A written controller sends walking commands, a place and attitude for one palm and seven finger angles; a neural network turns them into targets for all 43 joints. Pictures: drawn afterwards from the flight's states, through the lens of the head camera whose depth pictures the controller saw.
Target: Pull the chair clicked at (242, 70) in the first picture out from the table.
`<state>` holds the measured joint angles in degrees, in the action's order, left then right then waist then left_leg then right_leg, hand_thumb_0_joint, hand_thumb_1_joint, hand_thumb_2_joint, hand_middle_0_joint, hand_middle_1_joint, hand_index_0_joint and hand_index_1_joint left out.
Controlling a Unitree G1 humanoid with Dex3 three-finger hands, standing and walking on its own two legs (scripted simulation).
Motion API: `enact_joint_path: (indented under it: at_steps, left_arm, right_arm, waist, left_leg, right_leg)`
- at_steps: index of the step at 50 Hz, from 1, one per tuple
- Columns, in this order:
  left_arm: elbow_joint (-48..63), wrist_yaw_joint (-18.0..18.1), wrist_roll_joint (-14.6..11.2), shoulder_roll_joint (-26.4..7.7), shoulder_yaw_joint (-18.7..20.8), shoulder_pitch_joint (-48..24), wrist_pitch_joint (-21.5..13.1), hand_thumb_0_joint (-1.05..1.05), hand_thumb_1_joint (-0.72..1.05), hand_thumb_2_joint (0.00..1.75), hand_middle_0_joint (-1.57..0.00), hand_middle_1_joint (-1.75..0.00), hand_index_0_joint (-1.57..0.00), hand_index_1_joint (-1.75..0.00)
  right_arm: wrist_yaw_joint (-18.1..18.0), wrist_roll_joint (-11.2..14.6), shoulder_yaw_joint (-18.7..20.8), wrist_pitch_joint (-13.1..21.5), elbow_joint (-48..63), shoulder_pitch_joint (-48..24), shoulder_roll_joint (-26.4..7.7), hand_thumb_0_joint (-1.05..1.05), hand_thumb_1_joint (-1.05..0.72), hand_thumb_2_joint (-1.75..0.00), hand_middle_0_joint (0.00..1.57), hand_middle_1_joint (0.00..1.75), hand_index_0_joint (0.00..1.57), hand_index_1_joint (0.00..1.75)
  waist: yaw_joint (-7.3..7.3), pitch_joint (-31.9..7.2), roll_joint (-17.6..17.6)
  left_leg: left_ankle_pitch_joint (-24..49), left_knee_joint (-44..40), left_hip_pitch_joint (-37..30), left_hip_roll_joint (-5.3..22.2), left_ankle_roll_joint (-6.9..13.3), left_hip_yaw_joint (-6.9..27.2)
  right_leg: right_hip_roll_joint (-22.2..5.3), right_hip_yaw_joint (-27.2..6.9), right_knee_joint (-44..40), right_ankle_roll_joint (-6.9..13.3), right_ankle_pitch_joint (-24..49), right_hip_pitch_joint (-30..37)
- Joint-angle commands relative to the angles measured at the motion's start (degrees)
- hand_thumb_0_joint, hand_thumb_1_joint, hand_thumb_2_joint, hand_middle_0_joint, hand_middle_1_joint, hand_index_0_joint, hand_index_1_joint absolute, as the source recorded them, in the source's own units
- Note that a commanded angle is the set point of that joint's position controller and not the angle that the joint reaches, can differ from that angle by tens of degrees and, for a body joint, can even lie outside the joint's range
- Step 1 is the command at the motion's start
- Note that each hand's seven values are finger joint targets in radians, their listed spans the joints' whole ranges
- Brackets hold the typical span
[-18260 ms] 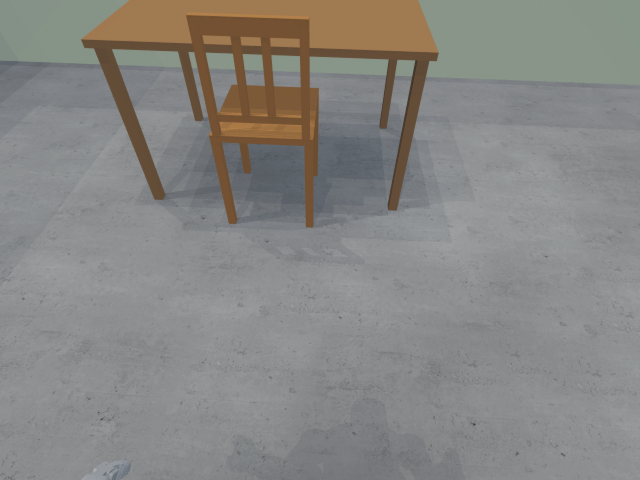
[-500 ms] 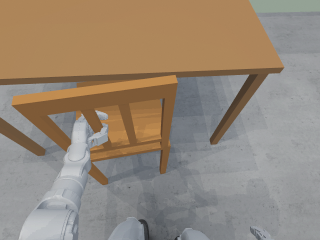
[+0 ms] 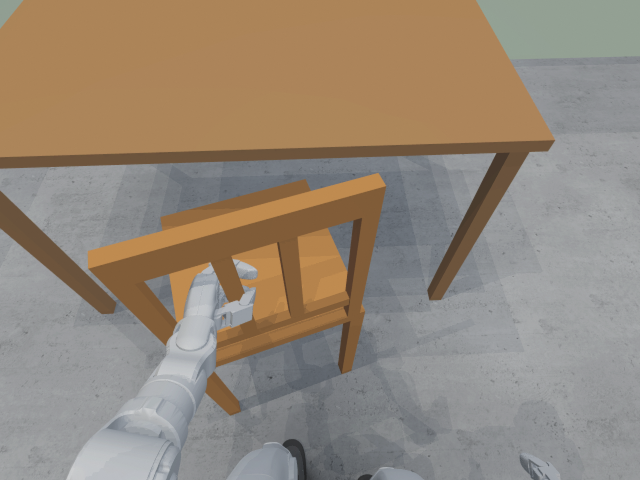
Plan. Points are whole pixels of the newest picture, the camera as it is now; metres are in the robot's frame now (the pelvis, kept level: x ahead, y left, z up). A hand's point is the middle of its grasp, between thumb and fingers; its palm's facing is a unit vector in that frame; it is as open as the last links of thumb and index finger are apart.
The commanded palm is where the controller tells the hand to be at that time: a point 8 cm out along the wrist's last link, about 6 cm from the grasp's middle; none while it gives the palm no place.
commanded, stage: step backward, pulling the chair out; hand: left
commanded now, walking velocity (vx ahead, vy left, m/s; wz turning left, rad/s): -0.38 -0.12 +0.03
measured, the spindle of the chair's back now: (236, 296) +0.38 +0.14 -0.09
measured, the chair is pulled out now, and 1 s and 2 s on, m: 0.15 0.23 0.43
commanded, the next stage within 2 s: none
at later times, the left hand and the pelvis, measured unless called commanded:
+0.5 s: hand (247, 312) +0.34 +0.11 -0.06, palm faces +0.07 -0.98 -0.17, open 5.6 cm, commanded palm +0.33 +0.17 -0.06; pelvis -0.02 -0.01 +0.01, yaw +1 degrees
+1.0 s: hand (234, 359) +0.27 +0.12 -0.06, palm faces -0.04 -0.98 -0.20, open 5.7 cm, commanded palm +0.27 +0.17 -0.06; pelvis -0.09 +0.01 +0.00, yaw -1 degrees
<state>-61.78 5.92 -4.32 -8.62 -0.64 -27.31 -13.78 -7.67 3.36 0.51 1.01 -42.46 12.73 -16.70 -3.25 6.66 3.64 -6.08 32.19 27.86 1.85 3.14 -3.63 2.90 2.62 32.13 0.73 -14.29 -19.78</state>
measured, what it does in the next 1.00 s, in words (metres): steps on the spot: left foot, then right foot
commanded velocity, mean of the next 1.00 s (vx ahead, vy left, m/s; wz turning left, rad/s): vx -0.38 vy -0.06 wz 0.04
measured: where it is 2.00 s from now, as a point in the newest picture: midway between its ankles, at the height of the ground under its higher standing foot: outside the picture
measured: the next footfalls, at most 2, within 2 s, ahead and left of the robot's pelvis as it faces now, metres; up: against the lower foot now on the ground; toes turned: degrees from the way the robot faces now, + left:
left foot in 0.58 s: -0.05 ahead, +0.18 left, +0.00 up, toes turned +2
right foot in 0.96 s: -0.02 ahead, -0.09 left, +0.00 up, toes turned -3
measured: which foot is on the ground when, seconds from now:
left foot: down 0.00-0.30, up 0.32-0.56, down 0.58-1.00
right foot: down 0.00-0.84, up 0.86-0.94, down 0.96-1.00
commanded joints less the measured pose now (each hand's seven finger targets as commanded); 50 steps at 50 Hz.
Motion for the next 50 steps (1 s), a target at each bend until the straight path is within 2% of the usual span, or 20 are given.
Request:
enact_joint_path:
  at_steps: [1,5,8,12,14,16,18,21,26,29,30,32,33,38,40,43,45,48,49,50]
  left_arm:
    - [11.9,0.2,1.1,-9.4,-0.3,-21.5,-3.3,0.00,0.90,0.90,-0.50,-1.45,-0.50,-1.45]
    - [13.2,0.3,1.6,-9.4,0.1,-21.3,-2.4,0.00,0.90,0.90,-0.50,-1.45,-0.50,-1.45]
    - [12.7,0.2,2.0,-10.0,1.1,-18.9,-2.1,0.00,0.90,0.90,-0.50,-1.45,-0.50,-1.45]
    - [12.1,-0.2,2.1,-12.0,3.3,-17.2,-1.4,0.00,0.90,0.90,-0.50,-1.45,-0.50,-1.45]
    - [13.2,-0.2,2.0,-11.5,2.3,-18.1,-1.5,0.00,0.90,0.90,-0.50,-1.45,-0.50,-1.45]
    - [12.4,0.7,2.5,-13.8,3.3,-19.6,-1.6,0.00,0.90,0.90,-0.50,-1.45,-0.50,-1.45]
    - [10.8,1.1,2.4,-12.0,2.7,-18.6,-0.3,0.00,0.90,0.90,-0.50,-1.45,-0.50,-1.45]
    - [11.0,1.6,3.0,-14.4,6.1,-18.1,-0.4,0.00,0.90,0.90,-0.50,-1.45,-0.50,-1.45]
    - [12.1,1.1,2.2,-10.7,3.3,-18.0,1.8,0.00,0.90,0.90,-0.50,-1.45,-0.50,-1.45]
    - [16.0,0.5,1.9,-7.3,0.0,-20.8,2.1,0.00,0.90,0.90,-0.50,-1.45,-0.50,-1.45]
    - [16.1,-0.1,2.0,-5.6,-1.0,-20.9,1.8,0.00,0.90,0.90,-0.50,-1.45,-0.50,-1.45]
    - [18.7,-0.8,2.6,-4.8,-2.0,-21.7,0.9,0.00,0.90,0.90,-0.50,-1.45,-0.50,-1.45]
    - [18.7,-1.2,3.5,-3.6,-2.8,-20.6,0.9,0.00,0.90,0.90,-0.50,-1.45,-0.50,-1.45]
    - [22.8,-1.7,3.7,-5.3,0.2,-13.0,-0.6,0.00,0.90,0.90,-0.50,-1.45,-0.50,-1.45]
    - [25.3,-1.9,4.1,-5.1,-0.2,-13.1,-0.9,0.00,0.90,0.90,-0.50,-1.45,-0.50,-1.45]
    - [26.8,-2.0,4.3,-4.9,-0.4,-13.4,-0.6,0.00,0.90,0.90,-0.50,-1.45,-0.50,-1.45]
    - [25.6,-1.3,4.5,-5.3,0.1,-15.1,-0.6,0.00,0.90,0.90,-0.50,-1.45,-0.50,-1.45]
    - [20.8,-0.7,4.7,-6.3,1.0,-17.3,-1.0,0.00,0.90,0.90,-0.50,-1.45,-0.50,-1.45]
    - [19.5,-0.7,5.0,-6.7,0.7,-18.7,-1.5,0.00,0.90,0.90,-0.50,-1.45,-0.50,-1.45]
    - [18.2,-0.8,5.3,-8.3,0.8,-20.9,-2.4,0.00,0.90,0.90,-0.50,-1.45,-0.50,-1.45]
  right_arm:
    - [-0.5,-0.8,1.4,3.6,4.9,0.2,-6.4,0.00,-0.90,-0.90,0.20,0.30,0.20,0.30]
    - [-0.3,-2.0,0.9,4.2,4.5,0.6,-6.0,0.00,-0.90,-0.90,0.20,0.30,0.20,0.30]
    - [0.0,-2.3,1.2,4.6,4.0,2.4,-6.1,0.00,-0.90,-0.90,0.20,0.30,0.20,0.30]
    - [0.4,-1.8,1.9,5.1,4.6,2.2,-6.8,0.00,-0.90,-0.90,0.20,0.30,0.20,0.30]
    - [0.5,-1.6,1.9,5.2,5.4,1.3,-5.7,0.00,-0.90,-0.90,0.20,0.30,0.20,0.30]
    - [0.4,-1.1,2.2,4.8,4.5,0.5,-5.0,0.00,-0.90,-0.90,0.20,0.30,0.20,0.30]
    - [0.8,-1.9,1.5,4.1,4.1,-2.1,-4.6,0.00,-0.90,-0.90,0.20,0.30,0.20,0.30]
    - [1.0,-1.9,0.5,4.1,2.5,-1.4,-3.7,0.00,-0.90,-0.90,0.20,0.30,0.20,0.30]
    - [-0.6,-1.3,1.4,2.5,1.6,1.1,-5.5,0.00,-0.90,-0.90,0.20,0.30,0.20,0.30]
    - [-0.7,-1.2,3.0,1.1,3.3,2.7,-6.8,0.00,-0.90,-0.90,0.20,0.30,0.20,0.30]
    - [-0.1,-1.1,3.5,0.6,3.7,3.9,-6.8,0.00,-0.90,-0.90,0.20,0.30,0.20,0.30]
    - [0.2,-1.2,3.7,0.1,5.0,3.9,-6.0,0.00,-0.90,-0.90,0.20,0.30,0.20,0.30]
    - [0.7,-1.9,3.4,-0.4,6.2,1.9,-5.2,0.00,-0.90,-0.90,0.20,0.30,0.20,0.30]
    - [1.7,-2.4,3.7,-2.9,10.1,0.7,-5.3,0.00,-0.90,-0.90,0.20,0.30,0.20,0.30]
    - [2.1,-2.8,3.4,-3.3,11.3,-0.5,-5.0,0.00,-0.90,-0.90,0.20,0.30,0.20,0.30]
    - [3.2,-3.8,2.4,-3.2,11.0,-1.3,-3.7,0.00,-0.90,-0.90,0.20,0.30,0.20,0.30]
    - [3.6,-3.9,2.2,-2.6,10.1,-1.9,-3.1,0.00,-0.90,-0.90,0.20,0.30,0.20,0.30]
    - [3.8,-3.4,3.1,-1.5,6.7,2.2,-3.9,0.00,-0.90,-0.90,0.20,0.30,0.20,0.30]
    - [3.8,-3.1,3.0,-1.3,5.8,3.1,-3.4,0.00,-0.90,-0.90,0.20,0.30,0.20,0.30]
    - [3.3,-2.9,2.9,-1.2,5.0,3.7,-2.5,0.00,-0.90,-0.90,0.20,0.30,0.20,0.30]
  waist:
    - [0.83,-20.7,3.1]
    - [1.06,-21.8,6.2]
    - [0.61,-23.4,6.2]
    - [1.13,-20.8,4.7]
    - [0.83,-18.9,-1.2]
    - [0.86,-19.0,-11.5]
    - [2.75,-18.1,-9.1]
    - [1.92,-22.2,-5.9]
    - [1.54,-25.4,-12.2]
    - [0.43,-27.9,-5.7]
    - [0.06,-29.0,-5.3]
    - [-1.43,-30.8,-4.5]
    - [-1.31,-28.4,-0.8]
    - [-0.94,-31.0,-0.8]
    - [-0.97,-27.5,4.6]
    - [-0.41,-21.6,12.9]
    - [0.17,-17.0,12.2]
    - [-0.57,-20.3,6.9]
    - [-0.55,-22.6,3.4]
    - [-1.01,-23.7,-4.2]
  left_leg:
    - [-13.7,-12.5,-16.8,13.3,2.5,20.7]
    - [-9.8,-12.9,-20.1,16.8,4.1,23.1]
    - [-1.5,-9.2,-21.0,16.2,4.1,19.5]
    - [-6.8,-6.3,-11.7,12.5,2.1,15.3]
    - [-13.8,-2.2,-7.7,8.6,-0.2,12.0]
    - [-18.2,18.4,-10.5,0.2,-4.9,4.8]
    - [-22.2,32.1,-3.1,-0.5,-5.2,9.3]
    - [-22.7,22.3,0.8,0.5,-5.6,10.9]
    - [-12.3,-1.7,-5.6,1.5,-5.5,7.0]
    - [24.9,-4.3,-19.7,7.9,-3.3,8.0]
    - [28.1,-2.2,-21.9,8.6,-3.1,6.9]
    - [28.7,1.0,-22.5,7.1,-4.3,3.7]
    - [26.2,0.5,-19.8,6.5,-4.7,5.1]
    - [27.6,0.3,-20.0,7.9,-5.0,6.1]
    - [29.3,-3.5,-19.3,9.9,-3.8,7.7]
    - [32.4,-7.4,-19.4,15.9,0.8,11.5]
    - [30.4,-6.4,-16.8,17.6,2.5,11.8]
    - [35.4,3.0,-25.5,13.5,-0.4,9.0]
    - [30.9,6.9,-23.5,10.6,-2.3,7.1]
    - [11.8,12.4,-15.5,6.0,-4.7,3.0]
  right_leg:
    - [-4.0,-5.0,2.8,0.1,-10.2,-3.2]
    - [-4.0,-4.9,7.5,0.6,-12.9,-3.8]
    - [-3.7,-4.3,3.7,0.2,-10.3,-0.3]
    - [-4.8,-4.6,-4.1,1.0,-5.1,7.8]
    - [-9.2,-10.3,-8.3,2.5,-6.7,7.3]
    - [-23.4,-23.0,-18.3,8.0,-16.7,-2.6]
    - [-26.3,-22.3,-16.2,11.4,0.1,1.8]
    - [-24.0,-13.1,-5.1,8.5,36.9,18.2]
    - [-21.0,-9.0,0.2,4.1,50.8,25.0]
    - [-13.9,-3.8,3.4,-0.1,43.3,15.9]
    - [-12.3,-3.1,2.0,-0.3,40.4,15.3]
    - [-11.8,-1.9,1.1,0.1,46.0,17.2]
    - [-11.5,-1.0,1.0,0.5,41.6,15.5]
    - [-10.0,-0.5,1.4,1.4,41.0,15.7]
    - [-7.1,1.0,4.2,0.1,28.9,11.0]
    - [-3.7,0.6,10.2,-0.8,-3.9,2.9]
    - [-4.3,-0.6,9.9,-0.3,-8.9,1.7]
    - [-4.2,-1.1,-5.4,-0.2,11.1,6.2]
    - [-6.0,-2.2,-9.7,0.1,25.6,11.4]
    - [-12.3,-6.9,-9.5,2.3,44.4,18.4]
